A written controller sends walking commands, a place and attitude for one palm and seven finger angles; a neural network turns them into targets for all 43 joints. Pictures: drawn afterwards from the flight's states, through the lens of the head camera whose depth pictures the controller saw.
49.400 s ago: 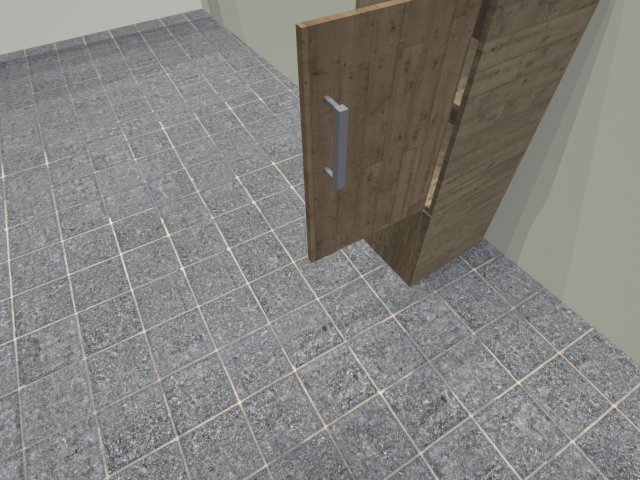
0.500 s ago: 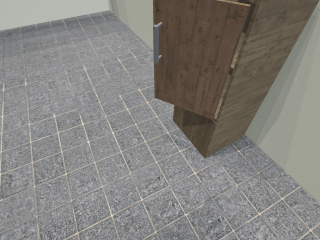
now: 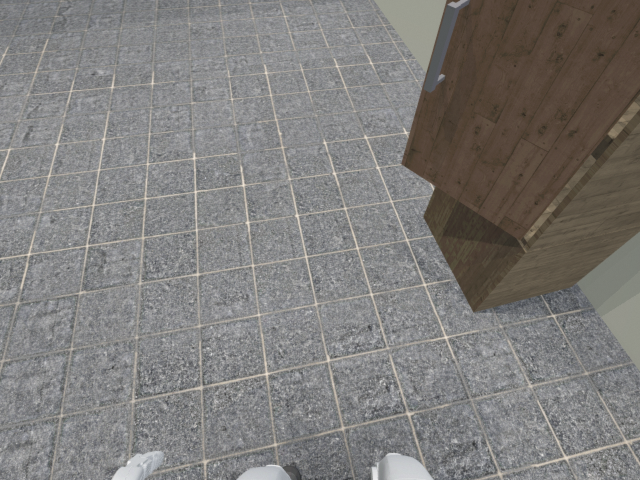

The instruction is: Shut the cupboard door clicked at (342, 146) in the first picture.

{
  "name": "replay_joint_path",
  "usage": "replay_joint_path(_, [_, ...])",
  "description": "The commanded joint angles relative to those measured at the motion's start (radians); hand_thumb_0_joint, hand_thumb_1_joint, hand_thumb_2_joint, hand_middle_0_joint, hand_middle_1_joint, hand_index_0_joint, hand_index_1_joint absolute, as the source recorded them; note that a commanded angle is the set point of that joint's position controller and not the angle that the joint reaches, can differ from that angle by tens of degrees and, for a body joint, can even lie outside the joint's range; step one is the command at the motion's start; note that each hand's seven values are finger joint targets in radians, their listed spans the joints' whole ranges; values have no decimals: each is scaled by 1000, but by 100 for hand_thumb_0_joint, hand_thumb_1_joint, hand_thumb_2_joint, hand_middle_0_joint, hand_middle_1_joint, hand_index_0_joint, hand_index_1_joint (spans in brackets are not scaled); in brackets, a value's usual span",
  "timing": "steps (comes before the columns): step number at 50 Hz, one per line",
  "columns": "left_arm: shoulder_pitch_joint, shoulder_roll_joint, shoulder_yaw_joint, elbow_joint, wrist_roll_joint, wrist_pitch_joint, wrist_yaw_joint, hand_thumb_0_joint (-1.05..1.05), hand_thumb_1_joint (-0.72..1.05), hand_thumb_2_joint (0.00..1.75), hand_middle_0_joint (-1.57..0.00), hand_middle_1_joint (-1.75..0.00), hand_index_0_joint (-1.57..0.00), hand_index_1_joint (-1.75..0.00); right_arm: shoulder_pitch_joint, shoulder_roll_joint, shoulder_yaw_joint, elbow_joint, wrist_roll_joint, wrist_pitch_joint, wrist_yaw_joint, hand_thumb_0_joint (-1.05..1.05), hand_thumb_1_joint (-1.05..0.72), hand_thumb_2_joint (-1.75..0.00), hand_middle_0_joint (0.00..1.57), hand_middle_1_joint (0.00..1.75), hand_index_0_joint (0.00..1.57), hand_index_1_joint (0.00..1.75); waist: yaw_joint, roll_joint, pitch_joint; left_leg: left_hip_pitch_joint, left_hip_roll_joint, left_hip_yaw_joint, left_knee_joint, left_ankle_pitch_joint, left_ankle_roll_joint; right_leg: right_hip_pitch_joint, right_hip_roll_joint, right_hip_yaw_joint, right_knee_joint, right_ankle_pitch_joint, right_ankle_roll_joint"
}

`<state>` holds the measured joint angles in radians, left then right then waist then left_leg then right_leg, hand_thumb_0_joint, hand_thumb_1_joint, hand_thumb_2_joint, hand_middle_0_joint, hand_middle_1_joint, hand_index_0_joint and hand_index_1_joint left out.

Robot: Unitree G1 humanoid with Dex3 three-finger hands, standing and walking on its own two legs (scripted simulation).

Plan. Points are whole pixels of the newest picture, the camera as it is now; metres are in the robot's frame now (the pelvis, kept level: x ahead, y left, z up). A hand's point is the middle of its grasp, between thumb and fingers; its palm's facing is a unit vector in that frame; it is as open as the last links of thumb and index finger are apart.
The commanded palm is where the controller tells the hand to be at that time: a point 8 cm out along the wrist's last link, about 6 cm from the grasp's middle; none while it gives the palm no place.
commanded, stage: walk to a spot facing it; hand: left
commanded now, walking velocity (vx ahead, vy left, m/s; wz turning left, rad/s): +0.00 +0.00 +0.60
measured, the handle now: (445, 47) +0.90 -0.23 +0.04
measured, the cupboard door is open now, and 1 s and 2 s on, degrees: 31 31 31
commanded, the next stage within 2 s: turn to face it in 1.12 s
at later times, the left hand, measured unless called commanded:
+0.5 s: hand out of the picture -0.01 +0.19 -0.19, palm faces +0.36 -0.90 -0.27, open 7.4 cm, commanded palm none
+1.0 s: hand out of the picture +0.01 +0.15 -0.16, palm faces +0.69 -0.70 -0.21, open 7.4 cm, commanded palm none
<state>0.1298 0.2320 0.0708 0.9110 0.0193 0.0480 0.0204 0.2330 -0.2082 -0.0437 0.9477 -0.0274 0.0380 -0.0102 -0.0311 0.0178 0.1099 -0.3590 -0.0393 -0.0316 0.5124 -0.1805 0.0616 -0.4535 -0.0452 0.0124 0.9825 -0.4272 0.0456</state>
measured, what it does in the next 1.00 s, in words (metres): walks ahead, turning left: right foot, then left foot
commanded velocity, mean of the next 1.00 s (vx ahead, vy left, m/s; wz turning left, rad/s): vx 0.17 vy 0.00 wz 0.60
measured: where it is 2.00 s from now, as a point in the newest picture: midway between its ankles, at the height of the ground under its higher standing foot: (253, 432)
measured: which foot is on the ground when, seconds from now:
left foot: down 0.00-0.16, up 0.18-0.44, down 0.46-0.70, up 0.72-1.00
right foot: up 0.00-0.16, down 0.18-0.46, up 0.48-0.70, down 0.72-1.00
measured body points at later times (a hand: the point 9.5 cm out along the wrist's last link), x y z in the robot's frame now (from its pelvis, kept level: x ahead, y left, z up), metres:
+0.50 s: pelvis +0.02 -0.03 -0.02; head +0.07 +0.00 +0.42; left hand -0.02 +0.24 -0.17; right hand +0.20 -0.24 -0.15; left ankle -0.02 +0.09 -0.74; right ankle +0.02 -0.18 -0.72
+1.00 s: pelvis +0.13 +0.02 +0.00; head +0.17 +0.05 +0.45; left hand -0.03 +0.19 -0.15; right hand +0.38 -0.10 -0.14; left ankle +0.09 +0.15 -0.69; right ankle +0.15 -0.13 -0.74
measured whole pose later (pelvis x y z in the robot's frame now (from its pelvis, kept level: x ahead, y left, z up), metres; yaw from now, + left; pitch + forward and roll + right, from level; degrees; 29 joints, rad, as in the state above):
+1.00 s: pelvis +0.13 +0.02 +0.00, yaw +42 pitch +2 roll +1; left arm 0.35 0.17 0.04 0.95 0.03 -0.05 0.01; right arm 0.14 -0.23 -0.06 0.89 -0.02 0.04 0.06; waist 0.01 -0.02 0.10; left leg -0.53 0.06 0.09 0.84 -0.33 0.01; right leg -0.07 -0.15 -0.29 0.42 -0.35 0.05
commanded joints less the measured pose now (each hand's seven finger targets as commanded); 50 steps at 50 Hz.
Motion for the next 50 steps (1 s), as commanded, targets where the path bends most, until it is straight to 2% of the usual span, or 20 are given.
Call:
replay_joint_path(1, [27, 74, 15, -86, 4, -19, 2, 0, 90, 90, -20, -30, -20, -30, 35, -221, -68, -64, -8, -7, -10, 0, -90, -90, 20, 30, 20, 30, -5, 112, -167, 140, 235, -358, -204, 32, 109, 0, 24, -5, -103, 3, 9])
replay_joint_path(6, [147, 110, 23, -78, 0, -25, 9, 0, 90, 90, -20, -30, -20, -30, -48, -209, -79, -107, 1, 9, 0, 0, -90, -90, 20, 30, 20, 30, 57, 129, -180, -31, 142, -343, -129, -33, 45, 298, 65, -29, -465, 130, -7])
replay_joint_path(7, [180, 155, 35, -77, 6, -31, 14, 0, 90, 90, -20, -30, -20, -30, -53, -171, -77, -117, 10, 12, 5, 0, -90, -90, 20, 30, 20, 30, 73, 30, -171, -143, 73, -296, -39, -152, -5, 398, -19, 53, -617, 100, -35])
replay_joint_path(8, [175, 244, 53, -92, 22, -39, 21, 0, 90, 90, -20, -30, -20, -30, -35, -110, -72, -134, 17, 13, 10, 0, -90, -90, 20, 30, 20, 30, 71, -221, -142, -295, -64, -118, 229, -323, -88, 408, -286, 376, -776, -88, -146])
replay_joint_path(9, [86, 254, 39, -116, 17, -31, 23, 0, 90, 90, -20, -30, -20, -30, -38, -131, -78, -139, 1, 15, 15, 0, -90, -90, 20, 30, 20, 30, 50, -220, -88, -266, -55, -53, 532, -385, -96, 221, -433, 419, -817, -74, -224])
replay_joint_path(10, [20, 226, 40, -138, 11, -32, 28, 0, 90, 90, -20, -30, -20, -30, -7, -133, -81, -141, -4, 23, 18, 0, -90, -90, 20, 30, 20, 30, 1, -128, -102, -217, -19, -63, 670, -360, -90, 145, -403, 362, -773, -20, -240])
replay_joint_path(13, [-6, 148, 20, -132, 12, -47, 25, 0, 90, 90, -20, -30, -20, -30, -23, -121, -63, -132, 6, 16, 33, 0, -90, -90, 20, 30, 20, 30, -16, -230, -93, -222, 50, 3, 649, -283, -114, 266, -263, 71, -595, 531, -198])
replay_joint_path(19, [151, 223, 45, -87, 12, -41, 18, 0, 90, 90, -20, -30, -20, -30, -95, -98, -35, -160, 16, 2, 38, 0, -90, -90, 20, 30, 20, 30, 50, -236, -140, -29, 16, 135, 146, -207, -97, 386, -265, -38, -420, 806, -128])
replay_joint_path(21, [153, 210, 44, -92, 1, -38, 11, 0, 90, 90, -20, -30, -20, -30, -4, -160, -48, -136, 9, -7, 39, 0, -90, -90, 20, 30, 20, 30, -2, -131, -195, 218, 58, 76, -47, 68, -64, 249, -235, -111, -252, 651, -51])
replay_joint_path(23, [94, 105, 8, -170, 3, -37, 0, 0, 90, 90, -20, -30, -20, -30, 142, -325, -85, -104, -5, -12, 24, 0, -90, -90, 20, 30, 20, 30, -80, 278, -254, 439, 445, -421, -125, 363, 181, -151, -45, -128, 100, -274, 24])
replay_joint_path(26, [-60, 114, 18, -179, 4, -41, -14, 0, 90, 90, -20, -30, -20, -30, 99, -267, -69, -102, -9, -26, 1, 0, -90, -90, 20, 30, 20, 30, -76, 187, -133, 282, 343, -400, -180, -91, 155, -238, -74, -7, 154, -103, 8])
replay_joint_path(33, [192, 103, 23, -81, 8, -55, -47, 0, 90, 90, -20, -30, -20, -30, -92, -241, -61, -134, -5, -24, 7, 0, -90, -90, 20, 30, 20, 30, 73, 106, -98, -73, 172, -242, -122, -420, 64, 260, 46, -138, -349, 100, 12])
replay_joint_path(34, [288, 133, 35, -56, 14, -63, -43, 0, 90, 90, -20, -30, -20, -30, -121, -209, -56, -145, 2, -24, 9, 0, -90, -90, 20, 30, 20, 30, 123, 14, -96, -230, 105, -193, 11, -471, 36, 438, 15, -90, -455, 68, 5])
replay_joint_path(35, [380, 215, 52, -48, 28, -81, -28, 0, 90, 90, -20, -30, -20, -30, -119, -131, -39, -166, 15, -29, 15, 0, -90, -90, 20, 30, 20, 30, 171, -267, -133, -401, -22, -37, 327, -468, -27, 570, -219, 210, -687, -216, -59])
replay_joint_path(36, [376, 256, 46, -55, 18, -74, -16, 0, 90, 90, -20, -30, -20, -30, -149, -102, -37, -189, 7, -32, 20, 0, -90, -90, 20, 30, 20, 30, 166, -352, -87, -445, -30, -16, 602, -470, -48, 466, -412, 498, -851, -378, -136])
replay_joint_path(37, [309, 240, 45, -76, 13, -82, -8, 0, 90, 90, -20, -30, -20, -30, -137, -133, -47, -188, -2, -29, 28, 0, -90, -90, 20, 30, 20, 30, 108, -262, -40, -432, 40, -68, 739, -372, -45, 334, -448, 560, -880, -467, -178])
replay_joint_path(40, [139, 133, 25, -86, 16, -102, -2, 0, 90, 90, -20, -30, -20, -30, -99, -104, -48, -138, -5, -20, 52, 0, -90, -90, 20, 30, 20, 30, 9, -164, -10, -354, 127, -36, 774, -151, -66, 217, -349, 175, -820, -146, -141])
replay_joint_path(42, [185, 115, 24, -63, 16, -115, -2, 0, 90, 90, -20, -30, -20, -30, -113, -71, -35, -134, 1, -23, 61, 0, -90, -90, 20, 30, 20, 30, 28, -169, -51, -330, 123, 29, 634, -139, -77, 328, -302, -11, -760, 194, -136])
replay_joint_path(47, [317, 137, 31, 9, 16, -116, -1, 0, 90, 90, -20, -30, -20, -30, -213, -21, -9, -165, 4, -33, 75, 0, -90, -90, 20, 30, 20, 30, 91, -177, -61, -287, 88, 145, 301, -149, -57, 516, -304, -176, -667, 590, -118])
replay_joint_path(50, [312, 154, 34, 16, 15, -114, -2, 0, 90, 90, -20, -30, -20, -30, -188, -37, -10, -170, 4, -43, 74, 0, -90, -90, 20, 30, 20, 30, 67, -205, -81, -147, 51, 194, 162, -177, -25, 518, -325, -225, -564, 799, -110])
